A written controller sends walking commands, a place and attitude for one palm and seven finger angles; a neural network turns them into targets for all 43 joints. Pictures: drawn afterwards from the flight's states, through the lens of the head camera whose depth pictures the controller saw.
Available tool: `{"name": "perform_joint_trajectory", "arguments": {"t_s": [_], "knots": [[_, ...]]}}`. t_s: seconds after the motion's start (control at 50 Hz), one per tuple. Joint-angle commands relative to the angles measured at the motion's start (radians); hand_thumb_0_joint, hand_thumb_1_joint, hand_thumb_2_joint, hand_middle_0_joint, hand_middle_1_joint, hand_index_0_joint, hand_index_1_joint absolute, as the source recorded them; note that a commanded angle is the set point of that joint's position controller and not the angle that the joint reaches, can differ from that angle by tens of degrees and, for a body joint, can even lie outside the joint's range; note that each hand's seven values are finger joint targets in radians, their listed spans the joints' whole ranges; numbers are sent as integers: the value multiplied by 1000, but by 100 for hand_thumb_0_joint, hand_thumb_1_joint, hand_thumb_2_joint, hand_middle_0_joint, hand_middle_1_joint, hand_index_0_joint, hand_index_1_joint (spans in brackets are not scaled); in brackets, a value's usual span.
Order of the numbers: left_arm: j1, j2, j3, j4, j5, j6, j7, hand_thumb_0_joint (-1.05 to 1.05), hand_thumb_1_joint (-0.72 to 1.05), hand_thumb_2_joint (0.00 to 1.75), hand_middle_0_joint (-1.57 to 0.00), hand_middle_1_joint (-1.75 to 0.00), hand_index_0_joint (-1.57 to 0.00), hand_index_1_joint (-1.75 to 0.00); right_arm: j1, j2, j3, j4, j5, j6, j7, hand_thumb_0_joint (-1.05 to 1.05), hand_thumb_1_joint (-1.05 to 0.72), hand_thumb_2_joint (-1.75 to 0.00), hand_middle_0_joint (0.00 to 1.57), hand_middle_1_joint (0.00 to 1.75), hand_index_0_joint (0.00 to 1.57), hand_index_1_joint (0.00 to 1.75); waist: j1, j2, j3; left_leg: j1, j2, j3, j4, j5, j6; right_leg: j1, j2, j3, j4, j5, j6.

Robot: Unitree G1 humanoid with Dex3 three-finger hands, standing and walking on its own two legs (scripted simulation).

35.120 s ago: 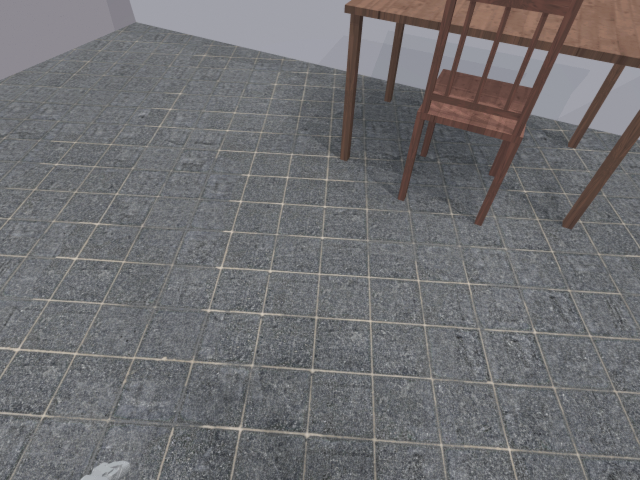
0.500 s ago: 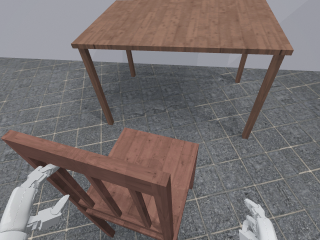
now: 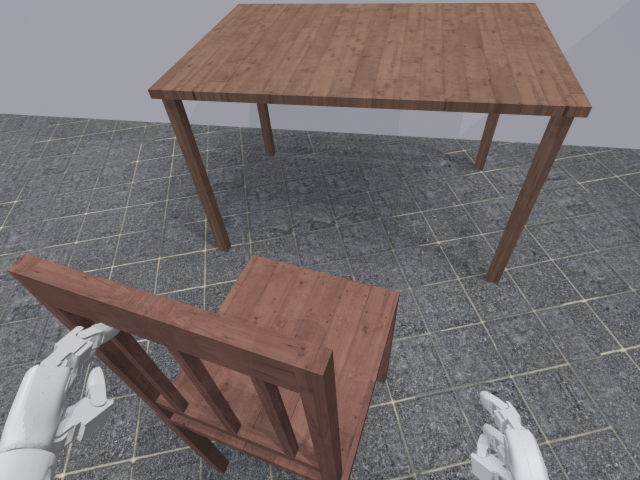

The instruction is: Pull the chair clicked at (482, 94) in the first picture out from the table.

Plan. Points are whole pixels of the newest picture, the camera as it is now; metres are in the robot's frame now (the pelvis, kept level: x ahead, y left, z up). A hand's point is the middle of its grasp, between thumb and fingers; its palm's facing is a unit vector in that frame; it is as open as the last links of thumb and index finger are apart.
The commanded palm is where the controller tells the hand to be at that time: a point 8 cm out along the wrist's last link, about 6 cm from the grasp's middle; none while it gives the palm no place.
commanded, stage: step back with the hand held close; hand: left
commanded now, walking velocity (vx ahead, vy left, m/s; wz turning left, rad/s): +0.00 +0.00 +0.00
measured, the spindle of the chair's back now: (210, 391) +0.23 +0.21 -0.06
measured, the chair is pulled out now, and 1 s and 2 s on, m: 0.67 0.68 0.68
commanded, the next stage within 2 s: stop stepping back and stand still in 0.96 s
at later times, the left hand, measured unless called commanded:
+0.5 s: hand (43, 436) +0.11 +0.25 +0.14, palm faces +0.28 -0.77 -0.57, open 6.9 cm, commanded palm +0.06 +0.30 +0.18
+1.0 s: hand out of the picture -0.01 +0.30 +0.19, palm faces +0.52 -0.65 -0.55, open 7.4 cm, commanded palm -0.08 +0.33 +0.18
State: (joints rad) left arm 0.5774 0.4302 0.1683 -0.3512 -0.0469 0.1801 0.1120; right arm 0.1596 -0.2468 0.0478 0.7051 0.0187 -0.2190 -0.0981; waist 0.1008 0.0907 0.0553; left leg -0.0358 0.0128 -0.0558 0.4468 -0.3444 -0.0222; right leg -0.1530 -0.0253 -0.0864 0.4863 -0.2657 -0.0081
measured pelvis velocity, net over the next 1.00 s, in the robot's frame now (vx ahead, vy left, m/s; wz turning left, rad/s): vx -0.18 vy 0.02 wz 0.12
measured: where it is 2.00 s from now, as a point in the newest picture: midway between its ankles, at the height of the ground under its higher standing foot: outside the picture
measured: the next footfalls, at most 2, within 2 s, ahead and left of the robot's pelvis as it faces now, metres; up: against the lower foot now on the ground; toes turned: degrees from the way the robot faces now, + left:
right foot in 0.96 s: -0.21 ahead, -0.11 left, +0.00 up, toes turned +6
left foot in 1.20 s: -0.21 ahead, +0.14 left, +0.00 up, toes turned +6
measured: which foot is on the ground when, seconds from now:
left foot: down 0.00-1.00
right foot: down 0.00-0.82, up 0.84-0.94, down 0.96-1.00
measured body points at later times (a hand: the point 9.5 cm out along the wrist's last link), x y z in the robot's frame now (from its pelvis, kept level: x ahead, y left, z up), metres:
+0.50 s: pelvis -0.08 +0.00 +0.00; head -0.05 -0.01 +0.44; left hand +0.08 +0.29 +0.17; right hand +0.11 -0.23 -0.10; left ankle -0.06 +0.14 -0.74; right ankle +0.00 -0.11 -0.74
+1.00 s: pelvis -0.18 +0.02 -0.02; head -0.18 +0.03 +0.43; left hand -0.04 +0.33 +0.22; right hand -0.03 -0.21 -0.11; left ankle -0.06 +0.15 -0.74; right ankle -0.21 -0.12 -0.74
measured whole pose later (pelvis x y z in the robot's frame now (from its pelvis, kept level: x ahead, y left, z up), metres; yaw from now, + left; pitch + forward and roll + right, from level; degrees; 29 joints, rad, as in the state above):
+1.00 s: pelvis -0.18 +0.02 -0.02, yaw +7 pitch +1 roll -3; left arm 0.56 0.52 0.50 -0.61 0.00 -0.21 0.16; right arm 0.33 -0.21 -0.01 0.61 0.02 -0.12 -0.09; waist -0.02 0.02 -0.02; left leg -0.53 0.06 -0.01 0.65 -0.17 0.02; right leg -0.23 0.01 -0.06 0.61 -0.40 0.01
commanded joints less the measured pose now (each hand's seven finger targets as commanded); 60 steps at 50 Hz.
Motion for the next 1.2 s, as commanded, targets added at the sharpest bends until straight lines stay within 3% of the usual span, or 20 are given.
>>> {"name": "perform_joint_trajectory", "arguments": {"t_s": [0.0, 0.04, 0.06, 0.12, 0.22, 0.34, 0.46, 0.52, 0.64, 0.74, 0.8, 0.86, 0.92, 0.98, 1.02, 1.04, 1.06, 1.12, 1.16, 1.18], "knots": [[-282, 264, 329, -512, 6, -227, 99, 0, 90, 90, -20, -30, -20, -30, -114, -97, -33, -153, 7, -56, -8, 0, -90, -90, 20, 30, 20, 30, -12, 126, -224, -32, 26, -12, -43, 474, 17, 130, -53, 57, -32, 323, -29], [-297, 239, 292, -543, 7, -233, 98, 0, 90, 90, -20, -30, -20, -30, -115, -95, -27, -159, 5, -63, -6, 0, -90, -90, 20, 30, 20, 30, -15, 139, -228, -32, 24, -11, -43, 470, 14, 129, -52, 48, -28, 308, -28], [-513, 413, 432, -520, -21, -276, 79, 0, 90, 90, -20, -30, -20, -30, -91, -101, -37, -252, 44, -7, -17, 0, -90, -90, 20, 30, 20, 30, -23, 115, -69, -68, 43, -48, -53, 480, 17, 46, -75, 176, -66, 416, -46], [-360, 277, 323, -443, -36, -249, 60, 0, 90, 90, -20, -30, -20, -30, -89, -105, -58, -245, 42, 46, -19, 0, -90, -90, 20, 30, 20, 30, -52, -17, -150, -40, 56, -41, -26, 566, 4, 86, -125, 146, -11, 598, -51], [-191, 314, 361, -567, -32, -285, 82, 0, 90, 90, -20, -30, -20, -30, -102, -95, -65, -278, 37, 90, -24, 0, -90, -90, 20, 30, 20, 30, -35, 140, -325, -7, 81, -62, -23, 679, 16, 150, -119, 138, 57, 560, -34], [-77, 335, 401, -622, -34, -296, 95, 0, 90, 90, -20, -30, -20, -30, -87, -86, -81, -290, 39, 112, -36, 0, -90, -90, 20, 30, 20, 30, -36, 37, -332, -114, 85, -81, 12, 509, 23, 123, -147, 141, 53, 519, -39], [-94, 328, 442, -506, -24, -324, 107, 0, 90, 90, -20, -30, -20, -30, -62, -86, -86, -242, 22, 95, -51, 0, -90, -90, 20, 30, 20, 30, -53, 8, -195, -242, 69, -89, -23, 109, 38, -34, -149, 186, -51, 164, -28], [-71, 218, 415, -289, -1, -323, 115, 0, 90, 90, -20, -30, -20, -30, -26, -92, -87, -213, 8, 100, -41, 0, -90, -90, 20, 30, 20, 30, -76, -102, -115, -275, 42, -54, 34, -136, 40, -175, -164, 213, -168, -189, -38], [-112, 107, 280, -111, 24, -282, 100, 0, 90, 90, -20, -30, -20, -30, -32, -104, -81, -220, 17, 125, -8, 0, -90, -90, 20, 30, 20, 30, -100, -241, -49, -293, 34, -27, 151, -147, 64, -361, -191, 179, -211, -357, -47], [-174, 186, 324, -349, 44, -304, 108, 0, 90, 90, -20, -30, -20, -30, -47, -111, -68, -278, 1, 120, -15, 0, -90, -90, 20, 30, 20, 30, -86, -149, -68, -456, 86, -102, -55, -270, 102, -207, -124, 129, -72, -345, -6], [-199, 241, 395, -527, 70, -353, 113, 0, 90, 90, -20, -30, -20, -30, -58, -119, -81, -297, -10, 90, -21, 0, -90, -90, 20, 30, 20, 30, -82, 208, -107, -761, 216, -239, -283, -446, 170, 128, -12, 63, 325, -78, 38], [-115, 296, 471, -551, 75, -395, 95, 0, 90, 90, -20, -30, -20, -30, -44, -106, -105, -290, -7, 61, -7, 0, -90, -90, 20, 30, 20, 30, -68, 291, -136, -799, 222, -204, -240, -377, 170, 182, 13, 56, 415, -15, 47], [37, 226, 474, -405, 51, -434, 80, 0, 90, 90, -20, -30, -20, -30, -9, -107, -110, -260, 10, 31, 7, 0, -90, -90, 20, 30, 20, 30, -55, 198, -80, -656, 182, -133, -128, -379, 134, 72, 33, 15, 168, -69, 9], [22, 211, 474, -313, 17, -459, 67, 0, 90, 90, -20, -30, -20, -30, 13, -87, -107, -213, -5, 15, 2, 0, -90, -90, 20, 30, 20, 30, -77, 72, -32, -375, 160, -79, 25, -138, 85, -164, -23, 69, -154, -29, -31], [-102, 189, 398, -273, 8, -459, 54, 0, 90, 90, -20, -30, -20, -30, 46, -101, -137, -176, 4, 18, -3, 0, -90, -90, 20, 30, 20, 30, -96, -248, -170, -162, 23, 61, 398, 12, 17, -286, -187, 284, -178, 306, -129], [-171, 181, 338, -273, 3, -445, 54, 0, 90, 90, -20, -30, -20, -30, 34, -129, -157, -175, 12, 18, -3, 0, -90, -90, 20, 30, 20, 30, -98, -384, -174, -151, -17, 55, 595, 0, 11, -336, -308, 386, -199, 380, -194], [-173, 154, 310, -240, -2, -417, 51, 0, 90, 90, -20, -30, -20, -30, 23, -118, -150, -181, 18, 24, 3, 0, -90, -90, 20, 30, 20, 30, -92, -411, -169, -178, -2, 1, 684, -34, 14, -349, -329, 387, -194, 393, -217], [-246, 140, 295, -203, 6, -366, 48, 0, 90, 90, -20, -30, -20, -30, -44, -64, -80, -216, 8, 45, -1, 0, -90, -90, 20, 30, 20, 30, -122, -292, -82, -212, 35, 22, 209, 2, 35, -268, -207, 191, -17, 280, -67], [-326, 144, 286, -297, 20, -391, 61, 0, 90, 90, -20, -30, -20, -30, -77, -93, -82, -216, 10, 25, -17, 0, -90, -90, 20, 30, 20, 30, -100, -20, -77, -154, 75, -11, -76, 107, 62, -218, -106, 187, 103, 154, -26], [-306, 133, 288, -329, 28, -403, 72, 0, 90, 90, -20, -30, -20, -30, -55, -92, -85, -218, 6, 15, -21, 0, -90, -90, 20, 30, 20, 30, -88, 90, -118, -112, 162, -118, -112, 258, 94, -218, -58, 176, 155, 72, -2]]}}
